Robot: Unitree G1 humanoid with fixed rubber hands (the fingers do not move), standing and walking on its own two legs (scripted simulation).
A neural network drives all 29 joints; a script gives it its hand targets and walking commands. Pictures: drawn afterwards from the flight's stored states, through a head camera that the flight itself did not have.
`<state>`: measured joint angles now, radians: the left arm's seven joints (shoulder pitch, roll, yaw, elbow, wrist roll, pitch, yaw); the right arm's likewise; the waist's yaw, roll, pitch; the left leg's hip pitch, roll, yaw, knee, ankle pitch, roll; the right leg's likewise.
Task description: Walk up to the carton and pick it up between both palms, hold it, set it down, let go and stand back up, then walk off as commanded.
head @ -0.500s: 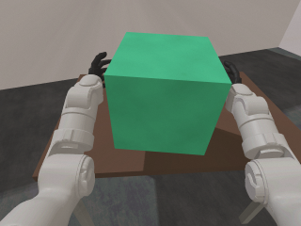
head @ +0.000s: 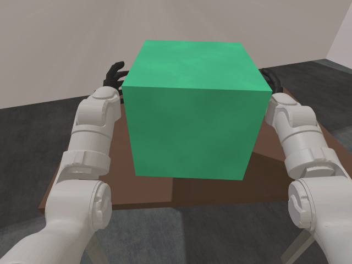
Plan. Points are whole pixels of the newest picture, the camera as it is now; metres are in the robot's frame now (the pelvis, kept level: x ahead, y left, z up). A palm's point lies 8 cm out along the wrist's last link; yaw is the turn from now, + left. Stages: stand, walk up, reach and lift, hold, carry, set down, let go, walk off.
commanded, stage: reach and lift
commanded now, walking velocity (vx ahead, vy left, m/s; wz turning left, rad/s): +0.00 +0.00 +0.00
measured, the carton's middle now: (190, 105) +0.48 +0.00 +0.18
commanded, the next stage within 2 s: hold in 0.64 s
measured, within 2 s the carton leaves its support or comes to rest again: neither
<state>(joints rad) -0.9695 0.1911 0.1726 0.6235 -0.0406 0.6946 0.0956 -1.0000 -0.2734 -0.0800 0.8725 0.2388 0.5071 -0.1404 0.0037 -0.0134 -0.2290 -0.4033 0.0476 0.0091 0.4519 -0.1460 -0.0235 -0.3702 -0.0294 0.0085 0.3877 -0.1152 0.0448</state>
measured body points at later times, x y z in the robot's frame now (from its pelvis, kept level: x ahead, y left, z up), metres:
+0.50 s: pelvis +0.00 +0.00 +0.00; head -0.06 +0.01 +0.45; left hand +0.41 +0.18 +0.27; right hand +0.42 -0.18 +0.26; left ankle +0.05 +0.13 -0.74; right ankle +0.05 -0.15 -0.74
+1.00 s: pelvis +0.00 +0.00 +0.00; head -0.07 +0.01 +0.44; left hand +0.39 +0.18 +0.29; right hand +0.41 -0.18 +0.28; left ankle +0.05 +0.13 -0.74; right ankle +0.05 -0.15 -0.74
